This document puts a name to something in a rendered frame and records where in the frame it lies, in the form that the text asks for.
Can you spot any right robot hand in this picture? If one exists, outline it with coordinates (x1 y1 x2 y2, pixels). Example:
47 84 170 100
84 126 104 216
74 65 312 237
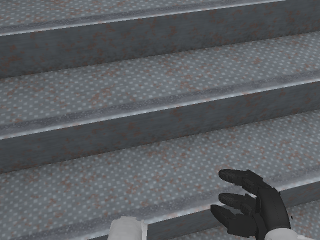
210 169 293 240

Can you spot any robot left thigh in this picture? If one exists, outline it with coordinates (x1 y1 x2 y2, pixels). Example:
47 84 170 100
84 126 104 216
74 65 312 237
107 216 148 240

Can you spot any right robot forearm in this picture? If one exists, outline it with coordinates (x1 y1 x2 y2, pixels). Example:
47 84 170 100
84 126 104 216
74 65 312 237
264 228 298 240

